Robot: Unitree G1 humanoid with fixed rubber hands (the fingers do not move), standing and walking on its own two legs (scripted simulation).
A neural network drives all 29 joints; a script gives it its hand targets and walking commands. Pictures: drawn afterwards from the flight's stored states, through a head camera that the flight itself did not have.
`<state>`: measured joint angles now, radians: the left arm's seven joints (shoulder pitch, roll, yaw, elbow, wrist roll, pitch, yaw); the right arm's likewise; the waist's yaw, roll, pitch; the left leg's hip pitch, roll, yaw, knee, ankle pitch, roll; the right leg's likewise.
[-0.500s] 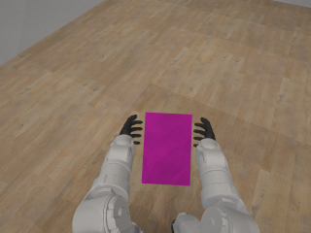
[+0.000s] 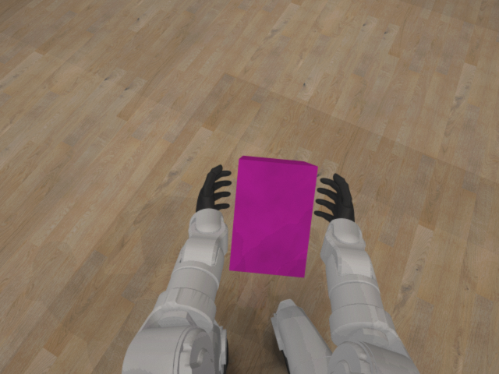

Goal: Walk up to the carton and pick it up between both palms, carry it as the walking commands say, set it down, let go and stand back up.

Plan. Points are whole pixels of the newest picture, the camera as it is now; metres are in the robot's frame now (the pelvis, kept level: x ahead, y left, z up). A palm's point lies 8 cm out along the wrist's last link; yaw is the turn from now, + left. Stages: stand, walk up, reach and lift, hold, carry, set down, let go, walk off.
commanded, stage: set down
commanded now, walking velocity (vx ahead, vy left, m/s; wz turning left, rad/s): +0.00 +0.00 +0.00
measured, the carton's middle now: (270, 210) +0.41 -0.09 -0.16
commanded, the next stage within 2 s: none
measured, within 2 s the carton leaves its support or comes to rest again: neither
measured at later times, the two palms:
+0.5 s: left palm (220, 212) +0.41 +0.02 -0.13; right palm (331, 228) +0.34 -0.20 -0.14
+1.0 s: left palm (223, 214) +0.43 +0.01 -0.22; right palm (320, 226) +0.37 -0.20 -0.22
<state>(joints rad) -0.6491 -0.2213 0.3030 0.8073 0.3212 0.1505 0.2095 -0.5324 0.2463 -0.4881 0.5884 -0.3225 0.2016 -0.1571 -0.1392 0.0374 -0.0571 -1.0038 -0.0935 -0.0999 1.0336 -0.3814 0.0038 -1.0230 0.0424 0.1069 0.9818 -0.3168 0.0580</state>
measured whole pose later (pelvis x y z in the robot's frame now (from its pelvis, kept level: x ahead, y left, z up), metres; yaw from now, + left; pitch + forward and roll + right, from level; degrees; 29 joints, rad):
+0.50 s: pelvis -0.03 +0.00 -0.07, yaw +0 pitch +29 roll +0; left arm -0.86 -0.18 0.32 0.87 0.29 0.16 0.25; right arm -0.69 0.23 -0.55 0.58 -0.31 0.23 -0.17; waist -0.15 0.06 -0.07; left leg -1.40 -0.12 -0.08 1.35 -0.45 -0.01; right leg -1.42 0.06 0.11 1.31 -0.39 0.07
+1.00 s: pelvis -0.03 -0.01 -0.14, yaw +2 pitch +37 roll +1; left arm -1.00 -0.12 0.32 0.90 0.26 0.18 0.24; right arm -0.83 0.20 -0.55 0.59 -0.29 0.25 -0.18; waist -0.14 0.07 -0.08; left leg -1.70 -0.14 -0.08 1.57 -0.50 -0.04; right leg -1.74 0.06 0.10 1.54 -0.45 0.07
